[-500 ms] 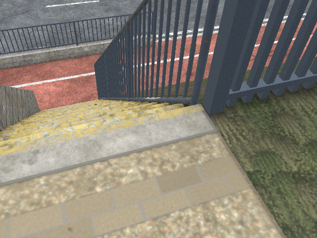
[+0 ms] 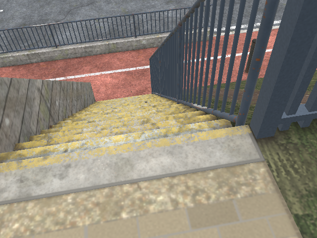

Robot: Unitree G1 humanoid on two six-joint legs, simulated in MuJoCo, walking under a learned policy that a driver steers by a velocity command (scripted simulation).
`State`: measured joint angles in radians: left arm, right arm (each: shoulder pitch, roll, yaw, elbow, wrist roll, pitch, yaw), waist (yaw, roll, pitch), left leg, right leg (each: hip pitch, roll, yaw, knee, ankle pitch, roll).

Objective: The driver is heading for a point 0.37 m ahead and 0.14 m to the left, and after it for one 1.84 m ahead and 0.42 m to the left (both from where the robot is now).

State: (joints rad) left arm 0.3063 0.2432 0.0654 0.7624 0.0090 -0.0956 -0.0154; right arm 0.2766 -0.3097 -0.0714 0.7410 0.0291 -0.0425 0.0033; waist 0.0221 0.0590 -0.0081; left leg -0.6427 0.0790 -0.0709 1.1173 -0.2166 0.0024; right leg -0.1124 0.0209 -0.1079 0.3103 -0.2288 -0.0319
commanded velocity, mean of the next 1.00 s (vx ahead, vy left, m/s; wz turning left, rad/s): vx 0.24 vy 0.00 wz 0.46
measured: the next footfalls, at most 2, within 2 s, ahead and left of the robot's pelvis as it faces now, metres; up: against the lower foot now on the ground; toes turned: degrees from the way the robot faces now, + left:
left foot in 0.28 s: +0.32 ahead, +0.18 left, +0.00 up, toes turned +29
right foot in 0.78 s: +0.50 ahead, -0.01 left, +0.00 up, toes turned +27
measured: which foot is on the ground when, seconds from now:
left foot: up 0.00-0.26, down 0.28-1.00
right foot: down 0.00-0.28, up 0.30-0.76, down 0.78-1.00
